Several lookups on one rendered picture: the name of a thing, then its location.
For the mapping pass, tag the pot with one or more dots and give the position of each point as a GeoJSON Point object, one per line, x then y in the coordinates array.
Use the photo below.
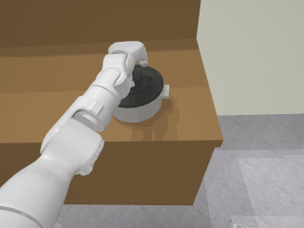
{"type": "Point", "coordinates": [141, 113]}

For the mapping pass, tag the robot left forearm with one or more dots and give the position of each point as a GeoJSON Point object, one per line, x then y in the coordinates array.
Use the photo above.
{"type": "Point", "coordinates": [95, 108]}

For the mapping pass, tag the table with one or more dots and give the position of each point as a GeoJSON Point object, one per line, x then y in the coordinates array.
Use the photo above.
{"type": "Point", "coordinates": [51, 51]}

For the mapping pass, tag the left robot hand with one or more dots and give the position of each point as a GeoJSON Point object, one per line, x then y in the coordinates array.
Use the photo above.
{"type": "Point", "coordinates": [138, 52]}

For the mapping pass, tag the left robot upper arm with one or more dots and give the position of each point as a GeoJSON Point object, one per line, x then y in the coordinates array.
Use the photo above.
{"type": "Point", "coordinates": [34, 197]}

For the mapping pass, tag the knob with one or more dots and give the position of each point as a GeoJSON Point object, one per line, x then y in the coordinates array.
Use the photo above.
{"type": "Point", "coordinates": [136, 76]}

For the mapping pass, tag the lid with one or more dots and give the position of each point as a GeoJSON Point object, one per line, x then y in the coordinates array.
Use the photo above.
{"type": "Point", "coordinates": [149, 88]}

